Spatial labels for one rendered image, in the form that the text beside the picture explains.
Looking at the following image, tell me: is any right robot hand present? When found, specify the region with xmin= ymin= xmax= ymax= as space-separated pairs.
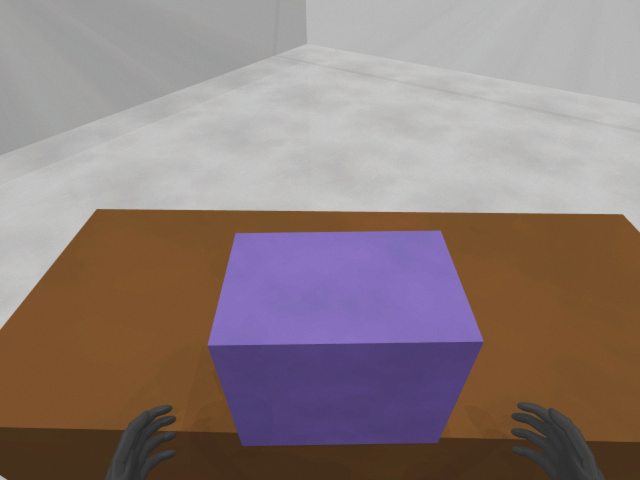
xmin=511 ymin=402 xmax=605 ymax=480

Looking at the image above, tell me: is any left robot hand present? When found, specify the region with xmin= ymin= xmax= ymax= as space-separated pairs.
xmin=105 ymin=405 xmax=176 ymax=480

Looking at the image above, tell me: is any pedestal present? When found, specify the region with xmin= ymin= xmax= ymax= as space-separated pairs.
xmin=0 ymin=209 xmax=640 ymax=480

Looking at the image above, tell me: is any carton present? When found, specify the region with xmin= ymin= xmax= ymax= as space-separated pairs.
xmin=207 ymin=231 xmax=484 ymax=446

